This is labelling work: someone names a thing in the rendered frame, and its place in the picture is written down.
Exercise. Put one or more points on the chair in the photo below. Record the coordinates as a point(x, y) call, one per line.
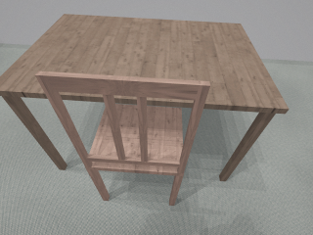
point(131, 138)

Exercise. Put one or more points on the table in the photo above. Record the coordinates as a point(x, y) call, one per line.
point(220, 53)

